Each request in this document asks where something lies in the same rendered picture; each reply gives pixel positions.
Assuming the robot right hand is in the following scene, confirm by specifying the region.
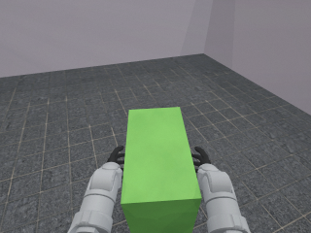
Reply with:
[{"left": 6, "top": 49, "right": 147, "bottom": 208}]
[{"left": 191, "top": 147, "right": 211, "bottom": 173}]

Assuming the robot left forearm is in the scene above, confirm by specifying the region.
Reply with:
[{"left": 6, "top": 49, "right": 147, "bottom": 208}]
[{"left": 67, "top": 162, "right": 122, "bottom": 233}]

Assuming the robot left hand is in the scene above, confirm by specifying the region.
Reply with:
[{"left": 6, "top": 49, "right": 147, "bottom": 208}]
[{"left": 107, "top": 146, "right": 125, "bottom": 179}]

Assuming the carton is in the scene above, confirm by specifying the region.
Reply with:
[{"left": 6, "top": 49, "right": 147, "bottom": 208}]
[{"left": 121, "top": 107, "right": 202, "bottom": 233}]

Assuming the robot right forearm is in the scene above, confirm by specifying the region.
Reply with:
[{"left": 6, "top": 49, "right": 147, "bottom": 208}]
[{"left": 197, "top": 163, "right": 251, "bottom": 233}]

